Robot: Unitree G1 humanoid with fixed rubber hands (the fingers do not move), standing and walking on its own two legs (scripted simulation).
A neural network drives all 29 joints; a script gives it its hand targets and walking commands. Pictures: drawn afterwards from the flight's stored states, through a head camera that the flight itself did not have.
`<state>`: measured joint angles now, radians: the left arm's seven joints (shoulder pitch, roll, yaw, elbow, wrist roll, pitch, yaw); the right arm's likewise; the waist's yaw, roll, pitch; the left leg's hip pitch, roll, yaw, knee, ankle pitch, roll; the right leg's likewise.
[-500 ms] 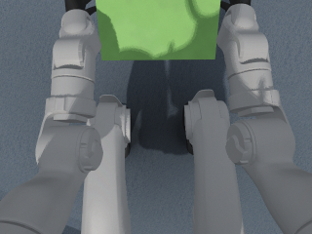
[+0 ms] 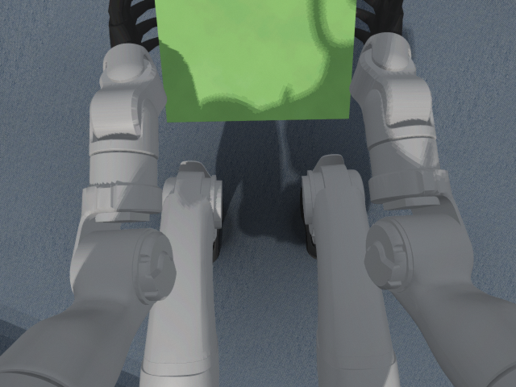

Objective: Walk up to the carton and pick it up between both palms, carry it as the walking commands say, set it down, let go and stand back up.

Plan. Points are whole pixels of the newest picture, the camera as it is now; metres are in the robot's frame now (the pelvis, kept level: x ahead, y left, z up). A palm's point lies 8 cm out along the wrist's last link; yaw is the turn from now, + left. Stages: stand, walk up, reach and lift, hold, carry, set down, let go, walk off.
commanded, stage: reach and lift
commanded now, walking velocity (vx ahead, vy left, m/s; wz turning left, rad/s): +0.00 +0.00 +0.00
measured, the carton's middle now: (256, 54) +0.51 +0.00 -0.18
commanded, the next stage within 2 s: none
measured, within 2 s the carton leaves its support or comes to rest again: neither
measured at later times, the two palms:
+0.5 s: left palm (100, 32) +0.49 +0.14 -0.01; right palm (416, 17) +0.49 -0.16 -0.02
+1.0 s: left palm (42, 4) +0.48 +0.15 +0.06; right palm out of the picture +0.48 -0.15 +0.06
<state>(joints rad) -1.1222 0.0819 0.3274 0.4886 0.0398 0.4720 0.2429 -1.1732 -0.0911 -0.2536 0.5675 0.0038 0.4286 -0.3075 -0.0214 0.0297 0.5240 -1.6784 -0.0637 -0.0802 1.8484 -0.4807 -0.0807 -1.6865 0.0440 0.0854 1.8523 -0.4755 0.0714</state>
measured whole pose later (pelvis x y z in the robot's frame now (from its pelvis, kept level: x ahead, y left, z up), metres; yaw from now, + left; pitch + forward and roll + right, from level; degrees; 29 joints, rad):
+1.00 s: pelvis +0.01 +0.00 +0.12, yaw -1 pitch +9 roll +1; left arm -1.01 0.06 0.31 0.52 0.05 0.48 0.23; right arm -1.05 -0.05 -0.24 0.56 -0.02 0.46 -0.32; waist -0.01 0.01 0.52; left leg -1.18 -0.04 -0.08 1.44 -0.42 -0.06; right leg -1.20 0.03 0.08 1.45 -0.41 0.05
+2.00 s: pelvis +0.10 +0.00 +0.25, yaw -1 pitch +7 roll +0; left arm -0.58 -0.09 0.42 0.80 0.29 0.47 0.13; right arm -0.59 0.14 -0.41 0.78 -0.28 0.48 -0.22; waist 0.00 0.02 -0.16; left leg -0.64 -0.01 -0.08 0.84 -0.33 -0.04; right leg -0.65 0.02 0.07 0.84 -0.32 0.03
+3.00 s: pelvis +0.13 +0.00 +0.29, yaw -1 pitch -6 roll +0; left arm -0.34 -0.14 0.27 0.44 0.25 0.71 0.13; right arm -0.37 0.16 -0.25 0.46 -0.23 0.70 -0.20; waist -0.01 0.01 -0.01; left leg -0.15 0.00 -0.07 0.46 -0.21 -0.03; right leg -0.16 0.00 0.08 0.46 -0.21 0.03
